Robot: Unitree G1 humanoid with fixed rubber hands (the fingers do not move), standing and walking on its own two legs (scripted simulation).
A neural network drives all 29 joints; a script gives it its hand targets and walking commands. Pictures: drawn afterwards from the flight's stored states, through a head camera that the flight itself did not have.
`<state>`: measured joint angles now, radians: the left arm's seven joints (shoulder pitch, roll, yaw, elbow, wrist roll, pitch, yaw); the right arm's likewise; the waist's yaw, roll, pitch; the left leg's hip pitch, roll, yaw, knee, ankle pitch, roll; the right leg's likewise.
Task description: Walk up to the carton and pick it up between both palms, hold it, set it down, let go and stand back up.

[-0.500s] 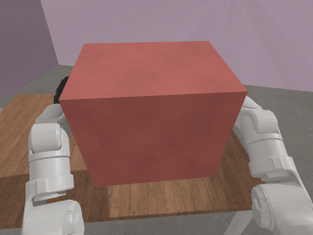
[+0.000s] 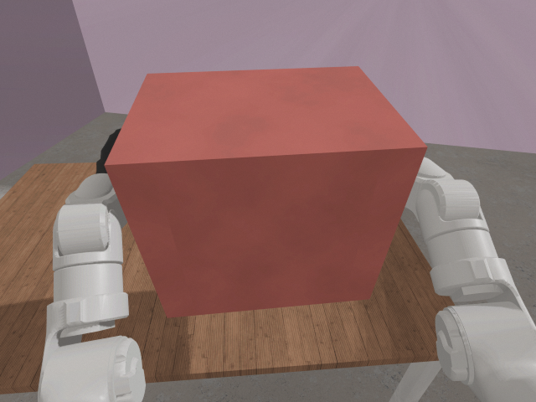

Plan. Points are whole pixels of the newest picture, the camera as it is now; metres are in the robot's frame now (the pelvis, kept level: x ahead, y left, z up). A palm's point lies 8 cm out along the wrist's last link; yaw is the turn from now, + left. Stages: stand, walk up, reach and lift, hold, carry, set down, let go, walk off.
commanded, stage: hold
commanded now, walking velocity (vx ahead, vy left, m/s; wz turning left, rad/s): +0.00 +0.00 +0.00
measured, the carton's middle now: (263, 191) +0.37 +0.00 +0.20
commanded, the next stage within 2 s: none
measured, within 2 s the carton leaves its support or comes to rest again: neither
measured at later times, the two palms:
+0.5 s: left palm (109, 187) +0.35 +0.21 +0.23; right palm (401, 166) +0.36 -0.19 +0.24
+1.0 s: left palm (111, 183) +0.35 +0.21 +0.23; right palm (403, 165) +0.36 -0.20 +0.24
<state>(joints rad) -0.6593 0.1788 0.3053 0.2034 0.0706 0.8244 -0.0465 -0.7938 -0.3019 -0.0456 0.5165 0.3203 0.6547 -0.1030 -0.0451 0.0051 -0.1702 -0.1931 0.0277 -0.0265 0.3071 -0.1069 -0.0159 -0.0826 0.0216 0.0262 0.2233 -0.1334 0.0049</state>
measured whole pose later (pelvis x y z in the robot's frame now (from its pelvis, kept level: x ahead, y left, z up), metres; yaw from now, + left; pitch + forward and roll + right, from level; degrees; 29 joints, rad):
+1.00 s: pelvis +0.00 +0.00 +0.00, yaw +0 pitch -1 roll -1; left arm -0.66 0.17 0.32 0.20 0.09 0.83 -0.06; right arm -0.80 -0.30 -0.06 0.51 0.31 0.66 -0.10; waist -0.04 0.00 -0.17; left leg -0.19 0.02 -0.03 0.31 -0.10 -0.01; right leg -0.09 0.02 0.04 0.23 -0.13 0.01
